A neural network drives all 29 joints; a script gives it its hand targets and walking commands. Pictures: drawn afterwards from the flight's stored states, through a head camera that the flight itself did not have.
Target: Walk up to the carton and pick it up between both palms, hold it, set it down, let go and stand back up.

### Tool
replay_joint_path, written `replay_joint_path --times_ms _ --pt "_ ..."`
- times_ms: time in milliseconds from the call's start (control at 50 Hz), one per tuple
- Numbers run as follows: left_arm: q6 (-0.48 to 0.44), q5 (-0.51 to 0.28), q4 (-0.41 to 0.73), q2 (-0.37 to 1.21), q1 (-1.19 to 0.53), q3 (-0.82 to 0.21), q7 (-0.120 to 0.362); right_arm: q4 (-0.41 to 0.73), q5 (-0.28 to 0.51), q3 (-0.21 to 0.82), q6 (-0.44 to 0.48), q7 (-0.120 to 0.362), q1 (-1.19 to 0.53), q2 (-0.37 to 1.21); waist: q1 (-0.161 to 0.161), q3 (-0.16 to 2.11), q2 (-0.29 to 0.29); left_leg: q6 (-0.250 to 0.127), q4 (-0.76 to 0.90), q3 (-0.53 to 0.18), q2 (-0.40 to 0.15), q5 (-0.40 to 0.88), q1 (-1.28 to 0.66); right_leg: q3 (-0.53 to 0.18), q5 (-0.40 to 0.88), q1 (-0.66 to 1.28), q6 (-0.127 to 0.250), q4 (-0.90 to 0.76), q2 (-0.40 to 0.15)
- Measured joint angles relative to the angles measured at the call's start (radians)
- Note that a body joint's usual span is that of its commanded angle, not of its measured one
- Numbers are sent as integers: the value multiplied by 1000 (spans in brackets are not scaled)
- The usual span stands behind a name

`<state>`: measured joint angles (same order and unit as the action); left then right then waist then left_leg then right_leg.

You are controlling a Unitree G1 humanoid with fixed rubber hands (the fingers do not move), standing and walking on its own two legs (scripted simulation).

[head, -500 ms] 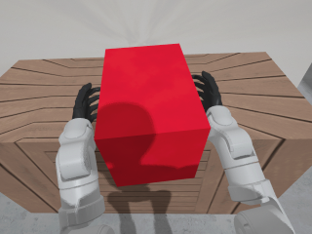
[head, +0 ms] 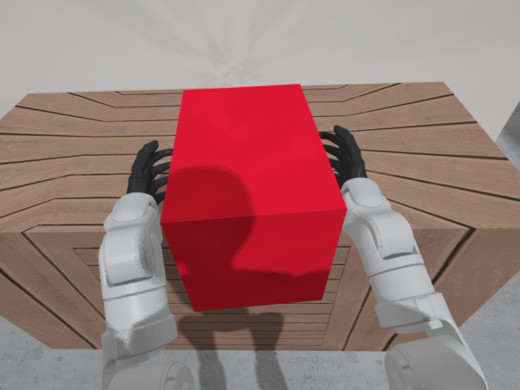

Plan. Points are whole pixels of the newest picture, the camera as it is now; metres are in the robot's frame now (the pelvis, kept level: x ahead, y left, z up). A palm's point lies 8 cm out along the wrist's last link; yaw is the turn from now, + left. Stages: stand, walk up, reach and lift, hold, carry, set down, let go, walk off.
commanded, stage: hold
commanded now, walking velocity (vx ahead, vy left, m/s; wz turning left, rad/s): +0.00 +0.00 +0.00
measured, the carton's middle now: (250, 191) +0.40 +0.01 +0.11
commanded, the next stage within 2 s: set down in 1.92 s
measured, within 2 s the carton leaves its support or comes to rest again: neither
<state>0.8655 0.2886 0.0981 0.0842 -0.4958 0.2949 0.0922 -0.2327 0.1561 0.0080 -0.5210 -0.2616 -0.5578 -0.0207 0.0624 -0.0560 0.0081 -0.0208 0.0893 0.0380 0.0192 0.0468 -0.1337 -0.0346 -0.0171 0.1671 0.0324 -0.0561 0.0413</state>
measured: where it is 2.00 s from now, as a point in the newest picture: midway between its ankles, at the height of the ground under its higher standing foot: outside the picture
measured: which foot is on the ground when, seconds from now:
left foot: down 0.00-1.00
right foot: down 0.00-1.00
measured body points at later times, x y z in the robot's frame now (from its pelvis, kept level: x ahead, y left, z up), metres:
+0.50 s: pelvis +0.00 +0.00 +0.00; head -0.03 -0.01 +0.45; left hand +0.35 +0.15 +0.18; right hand +0.37 -0.14 +0.17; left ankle +0.01 +0.10 -0.76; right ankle -0.02 -0.10 -0.76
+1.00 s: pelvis +0.00 +0.00 +0.00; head -0.01 -0.01 +0.45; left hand +0.36 +0.15 +0.18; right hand +0.37 -0.14 +0.16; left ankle +0.01 +0.10 -0.76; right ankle -0.02 -0.10 -0.76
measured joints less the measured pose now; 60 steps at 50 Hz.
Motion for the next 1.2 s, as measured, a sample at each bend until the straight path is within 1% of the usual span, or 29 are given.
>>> replay_joint_path --times_ms 80,120,160,240,280,320,380,420,460,560,600,620,700,740,780,860,900,940,1020,1060,1120,1200 --pt "-12 -24 117 8 51 -34 -27 105 29 20 9 -9 28 -18 2 14 7 -1 1 -5 3 1 12 4 3 -7 -2 -8 -3" --pt "-12 -21 131 8 57 -41 -30 117 26 30 5 -9 27 -27 4 23 10 -1 0 -9 5 -2 4 9 0 4 -4 -11 -5" --pt "0 -10 99 1 45 -38 -25 83 14 32 -5 -5 17 -27 6 26 10 -1 0 -11 6 -6 -12 11 -5 20 -5 -10 -6" --pt "30 13 -16 -10 -5 -6 6 -23 -5 11 -20 1 -2 -5 6 12 9 -1 -1 -7 4 -8 -29 6 -13 29 -5 5 -3" --pt "29 11 -38 -10 -20 3 10 -28 -7 -2 -16 -2 2 5 3 1 8 -2 -1 -3 2 -4 -20 3 -11 16 -3 10 -2" --pt "20 -4 -6 -5 -15 -2 3 11 4 -5 -6 -9 14 3 1 -6 7 -2 0 -2 1 1 -3 2 -4 0 -1 7 -1" --pt "-3 -23 90 7 16 -25 -18 102 29 5 7 -16 25 -14 0 -2 9 -2 0 -2 2 6 16 3 6 -15 -2 -2 -2" --pt "-15 -19 117 10 30 -35 -25 123 31 17 5 -16 19 -27 1 9 11 -1 0 -4 3 5 15 4 6 -11 -3 -6 -3" --pt "-9 -8 99 6 31 -36 -23 96 20 26 -5 -10 9 -33 5 14 10 -1 0 -7 4 1 0 6 4 8 -4 -12 -4" --pt "28 18 -22 -4 -7 1 6 -34 -4 11 -16 2 -4 -4 3 8 5 1 -1 -3 1 -5 -24 2 -8 22 -3 6 -1" --pt "22 13 -37 -1 -17 10 6 -36 -8 -5 -9 1 0 7 1 1 4 0 -1 -2 -1 -1 -13 3 -8 8 -1 12 1" --pt "16 6 -27 1 -17 8 3 -21 -6 -9 -3 0 3 8 -1 -2 4 0 -1 -2 -1 2 -4 3 -6 -1 0 13 1" --pt "-19 -22 75 8 6 -21 -25 82 18 1 15 -7 5 -15 -5 7 11 -1 0 -3 0 8 24 4 3 -26 -1 7 0" --pt "-29 -21 97 6 14 -30 -31 101 18 13 12 -7 -4 -28 -1 18 13 -1 0 -7 2 7 21 7 3 -19 -2 0 -2" --pt "-22 -10 78 0 13 -30 -26 75 8 20 2 -4 -13 -31 2 26 12 0 0 -9 3 2 5 9 1 0 -3 -6 -3" --pt "15 14 -26 -9 -17 2 4 -33 -10 11 -18 3 -24 -9 5 20 8 0 -1 -6 1 -6 -24 5 -9 25 -4 2 -1" --pt "21 17 -55 -7 -28 16 10 -57 -12 1 -16 1 -18 2 5 9 5 0 -1 -4 0 -5 -24 3 -9 22 -2 6 0" --pt "16 9 -41 -3 -24 14 8 -35 -3 -4 -7 -4 -6 5 3 -1 5 0 -1 -2 0 -1 -12 2 -5 9 0 7 0" --pt "-12 -23 77 9 18 -20 -21 84 27 10 7 -14 15 -17 3 4 11 -1 0 -5 2 6 17 5 5 -16 -2 -1 -2" --pt "-22 -22 107 9 29 -33 -31 108 30 19 7 -13 9 -29 5 15 13 -1 0 -7 3 5 19 7 4 -15 -3 -2 -3" --pt "-9 -3 69 2 16 -28 -26 57 11 22 -4 -2 -11 -29 6 27 13 0 0 -8 3 0 1 8 -3 2 -4 -1 -3" --pt "19 19 -47 -5 -32 6 1 -48 -15 0 -16 8 -25 -6 3 16 8 0 -1 -4 1 -4 -17 4 -12 12 -3 12 -1"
